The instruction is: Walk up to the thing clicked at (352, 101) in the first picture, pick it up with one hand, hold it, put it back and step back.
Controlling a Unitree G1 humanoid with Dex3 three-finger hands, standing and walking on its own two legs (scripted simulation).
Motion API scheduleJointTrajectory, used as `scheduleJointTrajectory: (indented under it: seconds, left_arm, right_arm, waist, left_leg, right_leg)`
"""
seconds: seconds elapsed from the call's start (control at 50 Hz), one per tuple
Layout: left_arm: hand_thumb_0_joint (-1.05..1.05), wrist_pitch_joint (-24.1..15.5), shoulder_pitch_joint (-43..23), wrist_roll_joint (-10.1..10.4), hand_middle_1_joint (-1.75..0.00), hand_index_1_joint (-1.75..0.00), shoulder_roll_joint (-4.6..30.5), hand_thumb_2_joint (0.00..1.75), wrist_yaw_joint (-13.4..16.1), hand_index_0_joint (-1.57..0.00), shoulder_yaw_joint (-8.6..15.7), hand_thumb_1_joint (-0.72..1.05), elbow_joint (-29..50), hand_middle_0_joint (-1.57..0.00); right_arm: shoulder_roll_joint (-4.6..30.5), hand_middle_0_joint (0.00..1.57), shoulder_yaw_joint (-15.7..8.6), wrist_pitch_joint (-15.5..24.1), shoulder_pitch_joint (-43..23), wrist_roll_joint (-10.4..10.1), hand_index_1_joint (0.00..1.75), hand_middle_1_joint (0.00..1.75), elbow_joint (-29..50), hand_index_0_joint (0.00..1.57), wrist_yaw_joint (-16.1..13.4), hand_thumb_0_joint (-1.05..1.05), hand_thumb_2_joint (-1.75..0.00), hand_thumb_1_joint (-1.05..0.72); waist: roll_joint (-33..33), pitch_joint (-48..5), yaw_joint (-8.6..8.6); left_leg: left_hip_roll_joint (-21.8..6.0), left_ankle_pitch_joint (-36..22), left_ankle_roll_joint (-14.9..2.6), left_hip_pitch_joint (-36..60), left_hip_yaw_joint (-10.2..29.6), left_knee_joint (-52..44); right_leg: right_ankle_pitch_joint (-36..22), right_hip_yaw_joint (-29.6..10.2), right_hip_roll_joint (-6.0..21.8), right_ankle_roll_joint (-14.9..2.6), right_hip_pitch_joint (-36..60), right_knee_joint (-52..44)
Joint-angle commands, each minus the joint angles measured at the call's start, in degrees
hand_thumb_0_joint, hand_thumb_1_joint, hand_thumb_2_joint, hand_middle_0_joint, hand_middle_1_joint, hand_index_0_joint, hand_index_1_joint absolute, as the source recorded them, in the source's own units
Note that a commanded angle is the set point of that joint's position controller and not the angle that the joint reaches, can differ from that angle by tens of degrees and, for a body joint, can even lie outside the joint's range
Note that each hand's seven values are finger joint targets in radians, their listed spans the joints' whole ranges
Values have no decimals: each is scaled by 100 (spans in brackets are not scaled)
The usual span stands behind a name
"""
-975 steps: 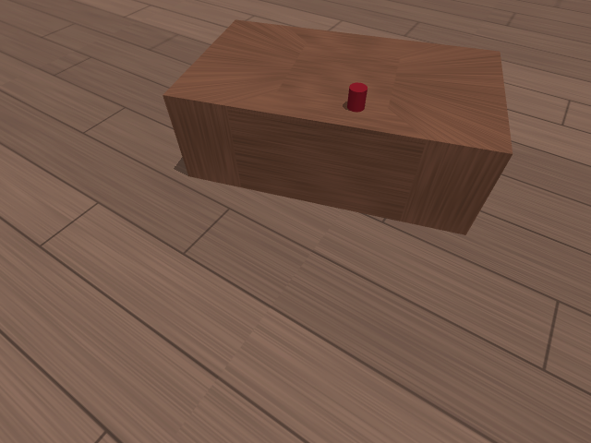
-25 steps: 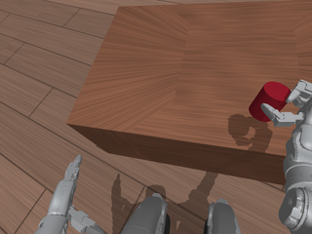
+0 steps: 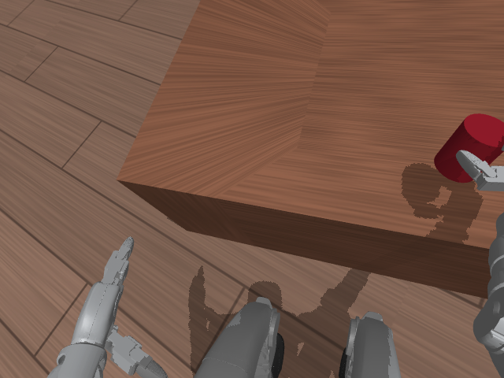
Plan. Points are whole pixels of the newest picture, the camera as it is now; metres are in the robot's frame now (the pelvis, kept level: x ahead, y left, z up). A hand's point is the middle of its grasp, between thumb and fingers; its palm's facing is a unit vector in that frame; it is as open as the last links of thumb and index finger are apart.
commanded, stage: lower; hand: right
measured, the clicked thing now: (470, 149) +0.50 -0.22 -0.04
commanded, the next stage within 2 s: loosen in 1.28 s
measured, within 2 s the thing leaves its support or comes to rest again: rests again in 1.64 s
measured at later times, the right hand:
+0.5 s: hand (486, 167) +0.49 -0.25 -0.07, palm faces +0.32 +0.95 +0.01, open 6.5 cm
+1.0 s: hand (478, 175) +0.49 -0.26 -0.10, palm faces +0.33 +0.95 +0.01, open 6.4 cm
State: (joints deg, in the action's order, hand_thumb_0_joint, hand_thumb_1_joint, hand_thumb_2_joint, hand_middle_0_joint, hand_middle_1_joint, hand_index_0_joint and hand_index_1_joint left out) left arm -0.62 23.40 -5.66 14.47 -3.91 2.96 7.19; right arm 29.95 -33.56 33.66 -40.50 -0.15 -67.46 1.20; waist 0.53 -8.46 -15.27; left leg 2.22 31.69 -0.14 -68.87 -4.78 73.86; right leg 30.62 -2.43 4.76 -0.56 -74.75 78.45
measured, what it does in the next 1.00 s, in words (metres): lowers itself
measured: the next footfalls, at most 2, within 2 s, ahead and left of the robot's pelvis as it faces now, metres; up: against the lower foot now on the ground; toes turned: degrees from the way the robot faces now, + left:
none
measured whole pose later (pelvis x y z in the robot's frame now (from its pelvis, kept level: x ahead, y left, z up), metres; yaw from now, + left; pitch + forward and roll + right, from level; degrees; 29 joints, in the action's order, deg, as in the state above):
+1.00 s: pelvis -0.01 +0.00 -0.05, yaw +2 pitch +31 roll +8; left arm -3.3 25.9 -5.7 17.4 -4.3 5.2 18.6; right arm 36.1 -37.7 35.3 -40.4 0.3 -67.3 3.0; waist 2.0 -8.1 -19.5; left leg 3.0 34.7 -0.6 -82.2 -6.5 85.7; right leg 33.6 -4.8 5.5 -0.2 -88.8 90.9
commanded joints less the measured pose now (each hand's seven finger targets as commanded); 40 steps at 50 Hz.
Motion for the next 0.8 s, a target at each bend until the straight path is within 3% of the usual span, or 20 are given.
scheduleJointTrajectory:
  seconds: [0.0,0.06,0.08,0.12,0.14,0.2,0.22,0.26,0.34,0.36,0.4,0.46,0.48,0.52,0.54,0.6,0.62,0.7,0.74,0.78]
  left_arm:
    - [0,-280,267,29,-5,-5,1095,6,184,-5,744,-54,1270,-5]
    - [0,-291,307,26,-5,-5,793,7,163,-4,437,-56,923,-5]
    - [0,-322,278,18,-5,-5,832,6,165,-4,470,-55,1065,-5]
    - [0,-349,217,8,-5,-5,997,6,176,-4,565,-56,1475,-5]
    - [0,-342,342,-9,-5,-5,1100,6,187,-4,670,-55,1505,-5]
    - [0,-325,590,-17,-5,-6,1082,7,162,-4,691,-56,1252,-5]
    - [0,-342,562,-14,-5,-6,1106,7,158,-4,738,-57,1285,-5]
    - [0,-377,422,-19,-5,-6,1220,7,160,-4,847,-56,1599,-5]
    - [0,-382,547,-26,-5,-6,1034,8,142,-3,659,-57,1363,-5]
    - [0,-395,491,-39,-5,-6,1038,8,138,-4,683,-57,1412,-5]
    - [0,-424,397,-32,-5,-6,1287,8,170,-4,919,-57,1756,-5]
    - [0,-385,569,-23,-5,-6,1160,8,153,-4,803,-57,1646,-5]
    - [0,-398,557,-17,-5,-6,1150,8,154,-3,768,-58,1684,-5]
    - [0,-415,526,-14,-5,-6,1319,8,173,-4,993,-57,1851,-5]
    - [0,-413,593,-14,-5,-6,1336,8,166,-4,1020,-57,1818,-5]
    - [0,-414,652,-8,-5,-6,1159,8,140,-4,880,-57,1662,-5]
    - [0,-431,570,2,-5,-6,1234,8,144,-4,973,-57,1802,-5]
    - [0,-466,562,11,-5,-6,1259,7,138,-4,958,-57,1971,-5]
    - [0,-487,497,20,-5,-6,1441,8,171,-4,1152,-57,2056,-5]
    - [0,-472,588,12,-4,-6,1338,8,153,-3,1068,-58,1890,-5]
  right_arm:
    - [1472,131,-96,417,-2071,-27,146,146,1249,136,48,0,-134,-22]
    - [1206,132,88,404,-2044,-31,147,147,885,136,121,0,-134,-27]
    - [1205,132,51,408,-1965,-37,146,146,785,136,135,0,-134,-26]
    - [1554,131,-146,442,-1846,-1,146,146,943,135,106,0,-134,-24]
    - [1657,130,-213,462,-1925,1,146,146,967,135,100,0,-134,-23]
    - [1636,132,-221,499,-1858,-26,146,146,876,136,151,0,-134,-28]
    - [1704,132,-251,525,-1966,-36,146,146,1023,137,143,0,-134,-29]
    - [1702,133,-295,558,-1951,-46,147,147,1185,137,144,0,-135,-29]
    - [1723,132,-274,622,-2001,-27,146,146,1222,136,171,0,-134,-28]
    - [1692,132,-223,631,-1942,-1,146,146,1219,136,177,0,-134,-28]
    - [1983,131,-365,636,-1981,33,146,146,1410,136,151,0,-134,-26]
    - [1692,132,-250,572,-1843,11,147,147,1122,136,178,0,-135,-29]
    - [1768,132,-303,574,-1856,-4,147,147,1204,136,174,0,-135,-26]
    - [1908,133,-375,547,-1801,19,148,148,1190,137,148,0,-136,-28]
    - [1803,132,-312,534,-1816,3,147,147,1181,137,164,0,-135,-29]
    - [1730,134,-296,541,-1746,9,149,148,1067,138,157,0,-136,-29]
    - [1746,134,-320,545,-1775,6,149,149,1100,138,135,0,-136,-31]
    - [1805,132,-368,600,-1788,4,146,146,1147,136,128,0,-134,-30]
    - [1972,130,-399,632,-1886,26,144,144,1292,134,144,0,-132,-29]
    - [1914,132,-384,616,-1729,35,145,145,1131,136,161,0,-134,-29]
  waist:
    - [-1415,-3039,-53]
    - [-1445,-2571,-2]
    - [-1402,-2550,-76]
    - [-1398,-2923,-38]
    - [-1476,-3053,-106]
    - [-1635,-2891,-100]
    - [-1751,-2986,-75]
    - [-1668,-3268,-182]
    - [-1936,-3163,-119]
    - [-2066,-3182,-95]
    - [-2106,-3471,-131]
    - [-1980,-3040,-220]
    - [-2003,-3086,-130]
    - [-1970,-3204,-192]
    - [-2008,-3185,-249]
    - [-1970,-2883,-189]
    - [-1928,-2958,-239]
    - [-1832,-3029,-268]
    - [-2024,-3162,-289]
    - [-2016,-3021,-251]
  left_leg:
    - [154,-1636,-129,968,164,-775]
    - [148,-1329,-135,642,219,-738]
    - [150,-1370,-135,639,211,-673]
    - [152,-1542,-112,781,238,-599]
    - [158,-1644,-110,782,238,-574]
    - [186,-1686,-149,472,142,-354]
    - [179,-1648,-152,440,152,-330]
    - [191,-1709,-138,455,129,-299]
    - [208,-1660,-169,121,73,-96]
    - [213,-1567,-182,21,65,-55]
    - [206,-1623,-164,148,81,-87]
    - [207,-1410,-169,64,57,-108]
    - [215,-1415,-173,74,68,-88]
    - [214,-1466,-147,72,85,-75]
    - [213,-1430,-161,35,71,-43]
    - [234,-1264,-173,-232,37,31]
    - [237,-1260,-175,-196,31,42]
    - [240,-1294,-160,-187,37,112]
    - [221,-1298,-167,-214,45,142]
    - [235,-1296,-169,-298,29,196]
  right_leg:
    - [-1631,-228,-148,-18,2611,-901]
    - [-1272,-206,-150,-27,2236,-831]
    - [-1292,-218,-152,-22,2140,-771]
    - [-1451,-229,-136,-38,2204,-653]
    - [-1593,-227,-127,-37,2315,-580]
    - [-1821,-268,-138,-18,2261,-475]
    - [-1817,-271,-138,-15,2293,-457]
    - [-1900,-313,-103,-26,2412,-363]
    - [-2068,-341,-83,24,2411,-262]
    - [-2024,-345,-79,41,2444,-271]
    - [-2007,-359,-68,28,2571,-224]
    - [-1623,-345,-89,33,2221,-259]
    - [-1630,-356,-84,24,2174,-257]
    - [-1681,-355,-69,7,2225,-159]
    - [-1640,-352,-80,23,2221,-166]
    - [-1532,-364,-58,25,2059,-137]
    - [-1484,-379,-62,21,2039,-141]
    - [-1431,-381,-64,8,1930,-50]
    - [-1500,-391,-57,23,2078,-31]
    - [-1524,-385,-62,18,1963,10]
